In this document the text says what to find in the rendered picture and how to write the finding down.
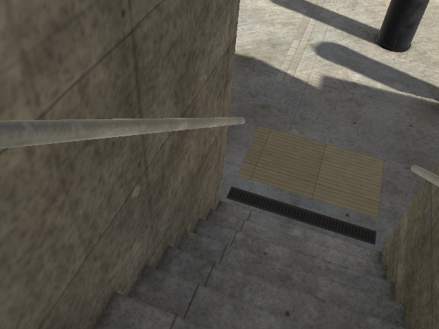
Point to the stairs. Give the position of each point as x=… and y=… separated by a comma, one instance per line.
x=240, y=269

